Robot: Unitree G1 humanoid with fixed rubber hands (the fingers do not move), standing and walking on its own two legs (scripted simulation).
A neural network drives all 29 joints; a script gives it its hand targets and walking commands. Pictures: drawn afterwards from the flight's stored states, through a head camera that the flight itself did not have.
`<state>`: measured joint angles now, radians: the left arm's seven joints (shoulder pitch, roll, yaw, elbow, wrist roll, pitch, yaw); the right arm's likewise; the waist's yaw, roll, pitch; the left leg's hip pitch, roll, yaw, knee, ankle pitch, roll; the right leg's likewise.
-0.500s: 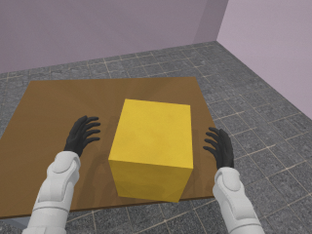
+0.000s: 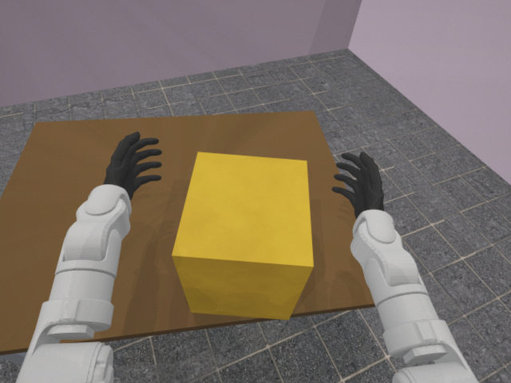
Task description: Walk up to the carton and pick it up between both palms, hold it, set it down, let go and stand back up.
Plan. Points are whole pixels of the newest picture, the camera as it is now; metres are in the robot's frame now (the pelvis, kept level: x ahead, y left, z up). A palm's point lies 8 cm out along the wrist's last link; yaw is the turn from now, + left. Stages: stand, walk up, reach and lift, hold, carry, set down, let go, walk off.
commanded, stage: reach and lift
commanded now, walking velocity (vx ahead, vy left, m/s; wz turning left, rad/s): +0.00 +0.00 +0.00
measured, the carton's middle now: (245, 240) +0.38 +0.00 -0.05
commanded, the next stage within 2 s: none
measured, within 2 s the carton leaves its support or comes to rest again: neither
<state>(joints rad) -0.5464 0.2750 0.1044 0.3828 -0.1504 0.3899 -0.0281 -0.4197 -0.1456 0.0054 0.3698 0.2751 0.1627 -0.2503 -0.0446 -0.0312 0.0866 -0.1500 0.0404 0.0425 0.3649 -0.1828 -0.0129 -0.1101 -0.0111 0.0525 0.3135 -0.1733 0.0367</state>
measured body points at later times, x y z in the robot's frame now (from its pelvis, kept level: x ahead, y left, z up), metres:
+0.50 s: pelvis +0.00 +0.00 -0.01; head +0.04 +0.02 +0.44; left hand +0.40 +0.17 +0.02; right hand +0.36 -0.16 +0.01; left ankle +0.01 +0.12 -0.75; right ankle +0.00 -0.14 -0.75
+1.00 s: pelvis -0.03 +0.01 -0.04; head +0.04 +0.04 +0.40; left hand +0.41 +0.17 -0.01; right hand +0.37 -0.16 -0.02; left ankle +0.01 +0.12 -0.75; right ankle +0.00 -0.14 -0.75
